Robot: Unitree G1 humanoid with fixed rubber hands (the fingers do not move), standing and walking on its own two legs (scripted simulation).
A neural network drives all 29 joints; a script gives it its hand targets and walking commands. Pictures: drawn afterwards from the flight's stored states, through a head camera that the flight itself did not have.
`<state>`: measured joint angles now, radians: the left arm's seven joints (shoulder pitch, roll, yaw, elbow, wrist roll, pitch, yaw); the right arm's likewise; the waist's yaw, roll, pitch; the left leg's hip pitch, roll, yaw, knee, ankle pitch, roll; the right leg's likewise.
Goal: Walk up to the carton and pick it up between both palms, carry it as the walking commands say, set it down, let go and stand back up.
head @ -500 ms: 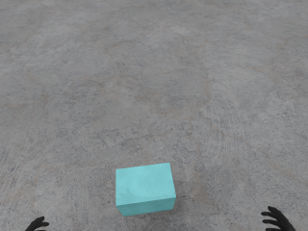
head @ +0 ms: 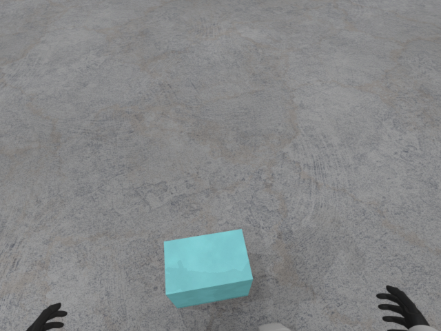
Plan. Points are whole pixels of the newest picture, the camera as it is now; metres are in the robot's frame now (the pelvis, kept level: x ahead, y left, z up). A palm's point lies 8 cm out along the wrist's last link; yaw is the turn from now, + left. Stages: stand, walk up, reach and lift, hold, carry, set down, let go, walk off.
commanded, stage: walk up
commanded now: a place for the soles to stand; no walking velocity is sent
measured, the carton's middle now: (208, 270) +0.39 +0.06 -0.63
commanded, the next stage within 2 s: reach and lift in 0.84 s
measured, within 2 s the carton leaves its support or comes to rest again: neither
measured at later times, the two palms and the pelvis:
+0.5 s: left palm out of the picture +0.14 +0.33 -0.07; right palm out of the picture +0.09 -0.33 -0.08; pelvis +0.00 +0.01 +0.01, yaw -2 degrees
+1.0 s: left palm (54, 322) +0.15 +0.30 -0.06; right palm (392, 315) +0.14 -0.30 -0.08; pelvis -0.03 +0.00 +0.01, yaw +3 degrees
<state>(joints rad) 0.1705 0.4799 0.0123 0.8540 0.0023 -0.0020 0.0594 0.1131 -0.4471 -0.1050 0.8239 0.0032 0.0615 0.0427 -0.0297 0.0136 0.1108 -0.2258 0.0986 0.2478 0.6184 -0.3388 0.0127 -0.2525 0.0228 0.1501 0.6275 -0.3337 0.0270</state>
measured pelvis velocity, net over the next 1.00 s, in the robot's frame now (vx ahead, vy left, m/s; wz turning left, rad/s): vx -0.03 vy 0.00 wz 0.05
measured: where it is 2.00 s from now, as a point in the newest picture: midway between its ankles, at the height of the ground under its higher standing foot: outside the picture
